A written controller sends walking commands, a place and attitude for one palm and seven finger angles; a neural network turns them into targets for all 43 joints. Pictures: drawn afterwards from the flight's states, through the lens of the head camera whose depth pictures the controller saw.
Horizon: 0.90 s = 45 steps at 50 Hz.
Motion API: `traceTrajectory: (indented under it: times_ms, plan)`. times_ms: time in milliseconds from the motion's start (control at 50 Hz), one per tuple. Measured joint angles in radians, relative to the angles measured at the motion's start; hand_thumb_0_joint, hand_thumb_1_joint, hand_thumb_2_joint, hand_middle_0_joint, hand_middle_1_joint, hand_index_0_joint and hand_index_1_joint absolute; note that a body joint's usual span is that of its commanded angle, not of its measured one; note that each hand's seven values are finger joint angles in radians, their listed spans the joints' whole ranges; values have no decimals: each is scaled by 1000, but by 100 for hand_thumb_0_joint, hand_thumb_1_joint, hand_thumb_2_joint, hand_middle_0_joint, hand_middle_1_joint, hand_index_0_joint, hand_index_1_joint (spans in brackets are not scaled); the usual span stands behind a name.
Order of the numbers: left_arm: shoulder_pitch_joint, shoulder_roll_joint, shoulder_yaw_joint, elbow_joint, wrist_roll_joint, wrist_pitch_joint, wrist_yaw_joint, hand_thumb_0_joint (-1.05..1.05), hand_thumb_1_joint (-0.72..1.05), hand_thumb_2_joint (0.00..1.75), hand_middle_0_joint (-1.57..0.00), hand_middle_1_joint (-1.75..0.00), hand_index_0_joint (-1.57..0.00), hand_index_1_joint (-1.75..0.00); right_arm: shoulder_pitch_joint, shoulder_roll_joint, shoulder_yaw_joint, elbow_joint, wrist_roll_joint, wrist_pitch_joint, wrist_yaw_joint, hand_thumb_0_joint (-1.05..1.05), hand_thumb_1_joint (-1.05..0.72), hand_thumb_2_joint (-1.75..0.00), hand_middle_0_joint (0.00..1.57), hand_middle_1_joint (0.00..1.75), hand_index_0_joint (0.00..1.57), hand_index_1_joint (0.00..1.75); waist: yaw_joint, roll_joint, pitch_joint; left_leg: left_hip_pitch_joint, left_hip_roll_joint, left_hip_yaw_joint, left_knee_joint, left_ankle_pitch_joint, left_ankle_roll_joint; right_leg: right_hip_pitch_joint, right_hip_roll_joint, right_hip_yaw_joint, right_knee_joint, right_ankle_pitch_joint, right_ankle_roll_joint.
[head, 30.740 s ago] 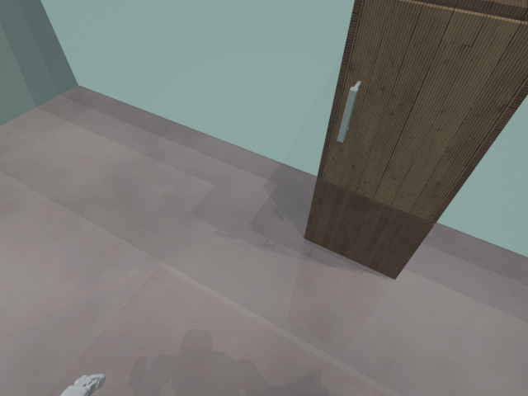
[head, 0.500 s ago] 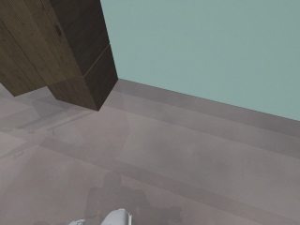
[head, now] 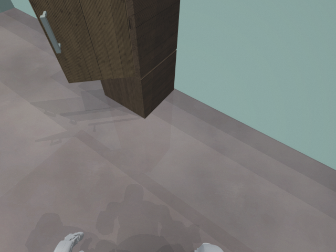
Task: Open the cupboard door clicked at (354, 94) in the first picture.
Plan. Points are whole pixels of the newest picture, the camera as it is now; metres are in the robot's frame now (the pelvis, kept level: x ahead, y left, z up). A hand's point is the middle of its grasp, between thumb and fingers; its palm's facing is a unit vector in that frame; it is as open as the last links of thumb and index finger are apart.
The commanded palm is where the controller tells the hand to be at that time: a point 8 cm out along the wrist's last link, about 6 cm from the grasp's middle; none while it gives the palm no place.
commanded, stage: turn to face it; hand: left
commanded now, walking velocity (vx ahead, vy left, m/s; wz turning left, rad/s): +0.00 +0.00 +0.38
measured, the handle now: (52, 33) +0.94 +0.56 -0.03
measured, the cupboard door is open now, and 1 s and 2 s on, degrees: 46 46 46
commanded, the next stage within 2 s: take the last steps up to it in 0.26 s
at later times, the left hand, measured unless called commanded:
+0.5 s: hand out of the picture -0.03 +0.15 -0.17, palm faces +0.29 -0.93 -0.22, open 7.3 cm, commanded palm none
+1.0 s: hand (86, 248) +0.14 +0.22 -0.16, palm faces +0.24 -0.95 -0.19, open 7.4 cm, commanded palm none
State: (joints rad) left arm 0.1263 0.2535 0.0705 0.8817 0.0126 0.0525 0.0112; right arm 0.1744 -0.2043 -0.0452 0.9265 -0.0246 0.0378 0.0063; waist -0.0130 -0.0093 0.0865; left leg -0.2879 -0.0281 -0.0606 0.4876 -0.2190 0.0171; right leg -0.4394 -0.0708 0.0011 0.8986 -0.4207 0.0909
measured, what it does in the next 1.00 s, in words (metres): steps on the spot: right foot, then left foot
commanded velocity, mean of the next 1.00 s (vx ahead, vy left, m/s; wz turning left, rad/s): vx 0.20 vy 0.07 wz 0.15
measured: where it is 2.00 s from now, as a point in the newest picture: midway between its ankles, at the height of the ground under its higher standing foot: (141, 209)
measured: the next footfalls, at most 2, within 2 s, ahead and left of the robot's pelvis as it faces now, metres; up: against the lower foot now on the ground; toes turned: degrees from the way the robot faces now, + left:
right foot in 0.10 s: +0.04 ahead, -0.14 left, +0.00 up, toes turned +1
left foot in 0.56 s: +0.00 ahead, +0.09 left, +0.00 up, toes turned +19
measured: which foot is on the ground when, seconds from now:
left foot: down 0.00-0.10, up 0.12-0.54, down 0.56-1.00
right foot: up 0.00-0.08, down 0.10-0.58, up 0.60-1.00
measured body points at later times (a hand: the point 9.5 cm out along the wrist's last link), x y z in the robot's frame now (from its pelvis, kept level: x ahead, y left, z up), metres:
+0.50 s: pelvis +0.00 -0.04 +0.00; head +0.03 -0.03 +0.45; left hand -0.05 +0.20 -0.15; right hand +0.14 -0.26 -0.14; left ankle -0.04 +0.09 -0.71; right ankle +0.00 -0.14 -0.74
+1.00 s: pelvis +0.09 +0.03 +0.00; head +0.12 +0.02 +0.45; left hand +0.13 +0.27 -0.15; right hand +0.06 -0.20 -0.16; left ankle -0.04 +0.07 -0.74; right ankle +0.21 -0.07 -0.71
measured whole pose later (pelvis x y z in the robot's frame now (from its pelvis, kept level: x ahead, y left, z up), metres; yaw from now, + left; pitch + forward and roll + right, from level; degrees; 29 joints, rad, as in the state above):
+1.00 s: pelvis +0.09 +0.03 +0.00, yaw +15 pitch +0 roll +1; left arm 0.14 0.18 0.05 1.00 0.02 0.01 -0.02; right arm 0.45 -0.13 -0.01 1.12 -0.02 -0.04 -0.02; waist -0.04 -0.01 0.06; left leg 0.06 -0.06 0.08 0.29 -0.34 0.06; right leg -0.50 -0.09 -0.09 0.75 -0.25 0.01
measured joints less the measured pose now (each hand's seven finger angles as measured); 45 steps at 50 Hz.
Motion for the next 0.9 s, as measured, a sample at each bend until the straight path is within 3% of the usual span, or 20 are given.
traceTrajectory:
  times_ms: [80, 100, 140, 180, 220, 280, 340, 420, 500, 560, 580, 620, 660, 720, 800, 900]
  plan:
    - [-4, -21, -12, -10, -6, -16, 0, 0, 91, 90, -20, -30, -20, -29, 19, -4, -9, 11, 3, 12, -1, 1, -91, -90, 21, 30, 20, 30, -12, 22, -5, -33, -7, -38, 52, -20, -29, 115, 38, -18, -237, 72, -14]
    - [4, -25, -15, -14, -5, -27, 0, 0, 91, 90, -20, -30, -20, -29, 27, -7, -13, 13, 7, 15, -1, 1, -91, -90, 21, 30, 20, 30, -10, 22, -11, -50, -14, -43, 82, -34, -38, 154, 39, -24, -316, 97, -36]
    - [10, -49, -24, -6, 2, -41, 5, 0, 91, 90, -20, -30, -20, -29, 19, -22, -25, 28, 13, 24, -2, 1, -91, -90, 21, 30, 20, 30, -10, 47, 2, -101, -17, -43, 240, -190, -42, 160, 45, -45, -303, 86, -91]
    - [28, -71, -34, 2, 4, -45, 8, 0, 91, 90, -20, -30, -20, -29, 17, -35, -34, 38, 11, 34, -1, 1, -91, -90, 21, 30, 20, 30, -16, 54, 7, -161, -26, -17, 449, -260, -45, 183, 31, -70, -314, 89, -113]
    - [51, -87, -39, 13, 1, -44, 11, 0, 91, 90, -20, -30, -20, -29, 13, -42, -39, 48, 10, 41, 3, 1, -91, -90, 20, 30, 20, 30, -16, 49, 8, -198, -17, 14, 599, -239, -55, 212, 18, -85, -348, 105, -118]
    - [84, -98, -43, 31, 0, -44, 12, 0, 91, 90, -20, -30, -20, -29, 7, -43, -41, 57, 10, 45, 8, 1, -91, -90, 20, 30, 20, 30, -17, 34, 2, -213, 8, 33, 672, -182, -67, 242, 6, -112, -395, 124, -119]
    - [108, -93, -34, 47, 3, -48, 17, 0, 92, 90, -20, -30, -20, -30, 2, -37, -38, 67, 11, 46, 8, 1, -91, -90, 20, 30, 20, 30, -8, 15, -3, -185, 31, 39, 613, -179, -76, 257, -2, -139, -418, 132, -121]
    - [135, -83, -28, 70, 11, -57, 14, 0, 92, 90, -20, -30, -20, -30, -19, -28, -28, 80, 13, 41, 4, 1, -91, -90, 20, 30, 20, 30, 19, -7, 0, -102, 42, 65, 419, -231, -74, 262, -16, -168, -413, 125, -117]
    - [165, -66, -17, 102, 15, -62, 4, 0, 92, 90, -20, -30, -20, -30, -41, -16, -17, 78, 13, 24, 8, 1, -91, -90, 20, 30, 19, 30, 48, -26, -5, -25, 34, 109, 256, -242, -59, 258, -37, -194, -388, 107, -99]
    - [197, -46, -5, 130, 11, -55, -5, 0, 91, 90, -20, -30, -20, -30, -40, -5, -6, 65, 11, -2, 13, 1, -91, -90, 20, 30, 19, 30, 57, -42, -23, 61, 24, 143, 76, -173, -36, 243, -57, -212, -334, 73, -74]
    - [204, -37, 0, 139, 8, -48, -9, 0, 91, 90, -20, -30, -20, -30, -38, 0, -6, 59, 8, -14, 12, 1, -91, -90, 20, 30, 20, 30, 55, -49, -29, 67, 15, 144, 47, -106, -5, 224, -65, -207, -289, 40, -70]
    - [203, -24, 5, 160, 7, -23, -10, 0, 91, 90, -20, -30, -20, -29, -29, 15, 1, 49, 1, -31, 6, 1, -91, -90, 20, 30, 20, 30, 59, -66, -29, 66, 0, 153, 71, -97, 32, 153, -59, -146, -110, -68, -71]
    - [195, -21, 6, 175, 13, -11, -13, 0, 91, 90, -20, -30, -20, -29, -1, 27, 10, 45, -1, -42, -3, 1, -91, -90, 20, 30, 20, 30, 55, -63, -38, 90, -6, 153, 44, -108, 45, 71, -41, -104, 61, -71, -78]
    - [170, -27, 0, 174, 15, -18, -24, 1, 91, 90, -20, -30, -20, -29, 56, 39, 20, 58, 2, -55, -14, 1, -91, -90, 20, 30, 20, 30, 44, -44, -47, 147, -16, 141, -44, -81, 49, -23, -34, -73, 192, 23, -79]
    - [127, -38, -9, 151, 13, -37, -26, 1, 91, 90, -19, -30, -20, -29, 135, 56, 30, 103, 6, -71, -19, 1, -91, -90, 20, 30, 20, 30, 35, -27, -49, 224, -30, 127, -149, -49, 60, -96, -40, -51, 191, 120, -70]
    - [71, -55, -17, 132, 9, -41, -26, 0, 91, 90, -19, -30, -20, -29, 218, 71, 33, 156, 7, -78, -21, 1, -91, -90, 21, 30, 20, 30, 14, -18, -46, 298, -39, 129, -211, -60, 57, -116, -44, -59, 52, 174, -65]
